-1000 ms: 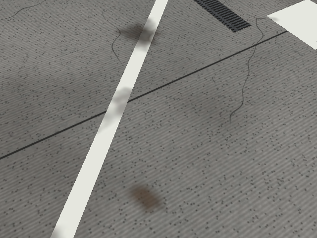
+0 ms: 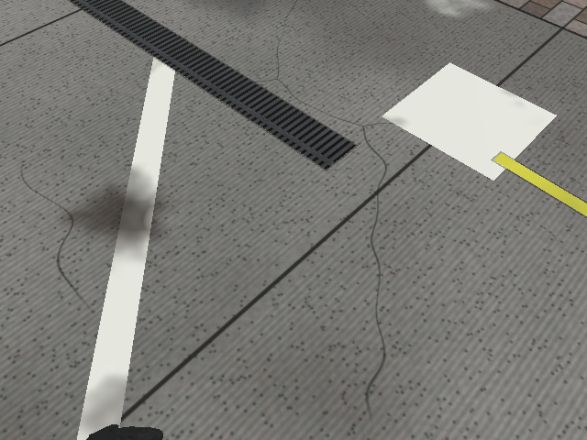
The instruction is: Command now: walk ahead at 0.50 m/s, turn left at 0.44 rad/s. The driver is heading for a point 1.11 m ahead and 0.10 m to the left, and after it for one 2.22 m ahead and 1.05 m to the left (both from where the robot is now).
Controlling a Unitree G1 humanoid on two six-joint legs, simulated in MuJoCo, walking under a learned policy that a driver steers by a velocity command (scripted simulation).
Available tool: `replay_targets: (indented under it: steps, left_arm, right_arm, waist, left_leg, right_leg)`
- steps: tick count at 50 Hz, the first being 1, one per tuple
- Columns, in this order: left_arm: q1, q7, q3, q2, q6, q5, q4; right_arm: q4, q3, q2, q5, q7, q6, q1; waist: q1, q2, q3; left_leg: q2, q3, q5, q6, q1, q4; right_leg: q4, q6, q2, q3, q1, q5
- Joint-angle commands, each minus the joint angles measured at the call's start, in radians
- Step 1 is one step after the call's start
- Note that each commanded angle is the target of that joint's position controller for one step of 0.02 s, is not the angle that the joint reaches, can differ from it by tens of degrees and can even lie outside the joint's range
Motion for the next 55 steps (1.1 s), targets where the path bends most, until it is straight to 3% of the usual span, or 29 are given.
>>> replay_targets:
  steps: [1,3,4,5,6,7,8,9,10,13,16,19,25,26,27,28,29,30,31,32,33,35,39,44,49,52,53,54,55]
  left_arm:
    - [-0.044,0.011,0.025,0.099,-0.026,-0.009,-0.085]
    - [0.093,0.024,0.039,0.125,-0.040,-0.005,-0.047]
    - [0.198,0.040,0.057,0.178,-0.055,0.011,-0.028]
    - [0.326,0.059,0.078,0.268,-0.055,0.035,-0.032]
    - [0.315,0.059,0.091,0.297,-0.033,0.017,-0.025]
    - [0.269,0.052,0.076,0.207,-0.024,0.002,-0.034]
    - [0.227,0.048,0.056,0.126,-0.026,-0.006,-0.042]
    - [0.195,0.046,0.045,0.092,-0.028,-0.006,-0.042]
    - [0.185,0.049,0.042,0.083,-0.031,-0.009,-0.037]
    - [0.187,0.048,0.054,0.112,-0.037,-0.013,-0.027]
    - [0.186,0.053,0.063,0.127,-0.026,-0.015,-0.018]
    - [0.182,0.053,0.069,0.135,-0.014,-0.016,-0.012]
    - [0.235,0.047,0.096,0.189,0.019,-0.023,0.008]
    - [0.249,0.049,0.094,0.182,0.028,-0.026,0.019]
    - [0.312,0.047,0.084,0.149,0.033,-0.020,0.025]
    - [0.360,0.035,0.045,0.031,0.038,-0.016,-0.031]
    - [0.313,0.039,0.061,0.103,0.064,-0.004,-0.007]
    - [0.263,0.030,0.066,0.117,0.072,-0.007,-0.013]
    - [0.218,0.021,0.066,0.115,0.068,-0.011,-0.013]
    - [0.209,0.014,0.071,0.125,0.064,-0.008,-0.003]
    - [0.243,0.007,0.077,0.135,0.064,0.002,0.020]
    - [0.292,-0.003,0.081,0.121,0.062,0.000,0.055]
    - [0.233,-0.017,0.083,0.092,0.057,-0.003,0.044]
    - [0.164,-0.033,0.078,0.073,0.055,0.001,0.014]
    - [0.129,-0.043,0.079,0.085,0.049,-0.003,-0.015]
    - [0.235,-0.035,0.085,0.095,0.033,0.007,0.016]
    - [0.369,-0.025,0.102,0.134,0.024,0.012,0.063]
    - [0.493,-0.006,0.134,0.257,0.014,0.011,0.075]
    - [0.479,0.000,0.139,0.300,0.014,-0.011,0.064]
  right_arm:
    - [-0.065,-0.049,-0.189,-0.007,-0.009,-0.006,-0.010]
    - [-0.078,-0.054,-0.198,-0.002,-0.011,-0.005,-0.051]
    - [-0.087,-0.048,-0.168,0.009,-0.007,-0.011,-0.056]
    - [-0.130,-0.027,-0.082,0.037,-0.010,-0.016,-0.041]
    - [-0.154,-0.030,-0.098,0.028,-0.020,-0.005,0.026]
    - [-0.115,-0.039,-0.140,0.000,-0.028,0.017,0.035]
    - [-0.107,-0.041,-0.132,-0.008,-0.021,0.027,-0.013]
    - [-0.112,-0.041,-0.112,-0.011,-0.014,0.037,-0.039]
    - [-0.124,-0.044,-0.112,-0.021,-0.006,0.049,-0.062]
    - [-0.146,-0.043,-0.099,-0.018,0.015,0.077,-0.082]
    - [-0.187,-0.034,-0.082,-0.019,0.028,0.090,-0.165]
    - [-0.222,-0.018,-0.062,-0.021,0.041,0.093,-0.234]
    - [-0.272,-0.021,-0.093,-0.024,0.037,0.081,-0.292]
    - [-0.256,-0.021,-0.089,-0.033,0.030,0.066,-0.245]
    - [-0.245,-0.033,-0.145,-0.047,0.017,0.049,-0.191]
    - [-0.277,-0.043,-0.237,-0.043,0.004,0.042,-0.188]
    - [-0.236,-0.051,-0.222,0.007,-0.010,0.053,-0.074]
    - [-0.213,-0.034,-0.183,0.004,-0.017,0.061,-0.086]
    - [-0.206,-0.018,-0.142,-0.008,-0.021,0.065,-0.141]
    - [-0.209,-0.010,-0.122,-0.015,-0.025,0.064,-0.202]
    - [-0.209,-0.007,-0.115,-0.015,-0.028,0.057,-0.225]
    - [-0.199,-0.008,-0.117,-0.019,-0.025,0.033,-0.224]
    - [-0.172,-0.017,-0.129,-0.018,-0.024,0.002,-0.198]
    - [-0.143,-0.033,-0.153,-0.016,-0.023,-0.009,-0.165]
    - [-0.125,-0.049,-0.182,-0.021,-0.015,-0.012,-0.164]
    - [-0.119,-0.049,-0.180,-0.019,-0.010,-0.002,-0.188]
    - [-0.124,-0.036,-0.142,-0.029,-0.009,0.001,-0.192]
    - [-0.192,-0.006,-0.052,-0.027,0.002,-0.002,-0.250]
    - [-0.222,-0.013,-0.094,-0.051,0.005,-0.004,-0.294]
  waist:
    - [0.050,0.124,-0.015]
    - [0.122,0.097,-0.057]
    - [0.167,0.029,-0.124]
    - [0.206,-0.119,-0.271]
    - [0.150,-0.249,-0.299]
    - [0.117,-0.092,-0.197]
    - [0.111,-0.011,-0.114]
    - [0.092,-0.020,-0.076]
    - [0.080,-0.070,-0.063]
    - [0.060,-0.100,-0.090]
    - [0.064,-0.095,-0.071]
    - [0.076,-0.106,-0.065]
    - [0.107,-0.104,-0.072]
    - [0.085,-0.052,-0.097]
    - [0.073,0.089,-0.158]
    - [0.100,0.333,-0.236]
    - [0.004,0.248,-0.308]
    - [0.018,0.210,-0.206]
    - [0.035,0.183,-0.093]
    - [0.062,0.182,-0.042]
    - [0.078,0.196,-0.021]
    - [0.097,0.142,-0.034]
    - [0.090,0.131,0.007]
    - [0.070,0.130,0.016]
    - [0.065,0.134,0.029]
    - [0.126,0.077,0.020]
    - [0.177,-0.019,-0.030]
    - [0.233,-0.308,-0.063]
    - [0.212,-0.259,-0.012]
  left_leg:
    - [0.247,-0.225,0.382,0.112,-0.066,0.005]
    - [0.208,-0.230,0.393,0.077,-0.116,0.135]
    - [0.137,-0.175,0.360,0.043,-0.180,0.327]
    - [0.050,-0.042,0.063,-0.001,-0.354,0.615]
    - [-0.022,0.054,-0.339,-0.011,-0.528,0.781]
    - [0.060,0.031,-0.309,-0.010,-0.554,0.876]
    - [0.082,0.036,-0.257,-0.021,-0.545,0.889]
    - [0.109,0.045,-0.219,-0.035,-0.522,0.859]
    - [0.124,0.054,-0.188,-0.047,-0.509,0.840]
    - [0.102,0.080,-0.108,-0.074,-0.479,0.844]
    - [0.118,0.098,-0.029,-0.087,-0.511,0.741]
    - [0.129,0.137,0.064,-0.077,-0.422,0.562]
    - [0.092,0.179,-0.003,-0.019,-0.272,0.285]
    - [0.074,0.170,0.086,-0.003,-0.169,0.160]
    - [0.178,0.038,0.308,0.023,-0.014,0.083]
    - [0.501,-0.333,0.637,0.156,0.172,0.075]
    - [0.528,-0.342,0.481,0.264,0.144,0.043]
    - [0.478,-0.293,0.231,0.252,0.092,-0.012]
    - [0.423,-0.232,-0.019,0.202,-0.001,-0.079]
    - [0.375,-0.187,-0.142,0.149,-0.052,-0.132]
    - [0.348,-0.140,-0.128,0.126,-0.090,-0.159]
    - [0.340,-0.076,-0.084,0.112,-0.087,-0.175]
    - [0.368,-0.031,-0.171,0.112,-0.058,-0.225]
    - [0.402,0.037,-0.213,0.124,-0.062,-0.232]
    - [0.417,0.105,-0.239,0.109,-0.089,-0.183]
    - [0.375,0.208,-0.225,0.070,-0.186,-0.004]
    - [0.312,0.288,-0.131,0.039,-0.265,0.227]
    - [0.171,0.386,-0.170,-0.034,-0.538,0.623]
    - [0.079,0.198,-0.312,-0.044,-0.771,0.791]
  right_leg:
    - [-0.074,-0.010,0.051,-0.023,0.144,-0.025]
    - [-0.189,-0.039,0.072,-0.024,0.357,-0.042]
    - [-0.234,-0.076,-0.028,0.070,0.526,-0.054]
    - [-0.253,-0.145,-0.303,0.332,0.765,-0.069]
    - [-0.304,-0.244,-0.443,0.618,0.780,0.098]
    - [-0.268,-0.262,-0.411,0.532,0.678,0.204]
    - [-0.264,-0.249,-0.353,0.374,0.587,0.344]
    - [-0.285,-0.222,-0.302,0.244,0.516,0.453]
    - [-0.298,-0.206,-0.264,0.169,0.480,0.503]
    - [-0.310,-0.211,-0.234,0.045,0.442,0.647]
    - [-0.331,-0.220,-0.238,-0.032,0.437,0.597]
    - [-0.321,-0.202,-0.214,-0.122,0.395,0.520]
    - [-0.156,-0.162,-0.242,-0.140,0.426,0.414]
    - [-0.053,-0.136,-0.208,-0.157,0.399,0.342]
    - [0.107,-0.086,-0.151,-0.194,0.313,0.151]
    - [0.332,-0.025,-0.013,-0.224,0.067,-0.518]
    - [0.443,-0.031,0.014,-0.096,0.054,-0.580]
    - [0.481,-0.039,-0.002,-0.053,0.003,-0.522]
    - [0.438,-0.050,-0.019,-0.033,-0.021,-0.441]
    - [0.386,-0.054,-0.029,-0.026,-0.004,-0.364]
    - [0.380,-0.054,-0.016,-0.034,0.037,-0.302]
    - [0.387,-0.061,0.006,-0.022,0.066,-0.239]
    - [0.297,-0.057,-0.006,-0.010,-0.004,-0.174]
    - [0.136,-0.052,-0.021,-0.054,0.023,-0.162]
    - [0.007,-0.093,-0.008,-0.112,0.130,-0.201]
    - [-0.127,-0.135,0.048,-0.152,0.345,-0.201]
    - [-0.194,-0.162,0.037,-0.076,0.501,-0.283]
    - [-0.397,-0.267,-0.216,0.398,0.665,-0.569]
    - [-0.513,-0.351,-0.317,0.722,0.680,-0.607]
